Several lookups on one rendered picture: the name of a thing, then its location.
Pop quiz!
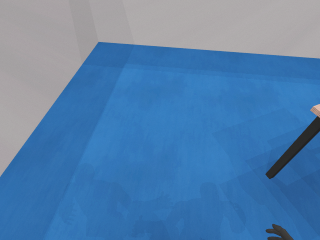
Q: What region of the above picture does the table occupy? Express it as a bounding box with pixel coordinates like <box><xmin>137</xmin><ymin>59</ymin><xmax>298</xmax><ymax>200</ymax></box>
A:
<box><xmin>265</xmin><ymin>104</ymin><xmax>320</xmax><ymax>179</ymax></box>

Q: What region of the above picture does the right robot hand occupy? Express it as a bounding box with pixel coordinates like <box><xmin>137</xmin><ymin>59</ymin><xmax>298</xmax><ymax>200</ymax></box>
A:
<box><xmin>265</xmin><ymin>224</ymin><xmax>294</xmax><ymax>240</ymax></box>

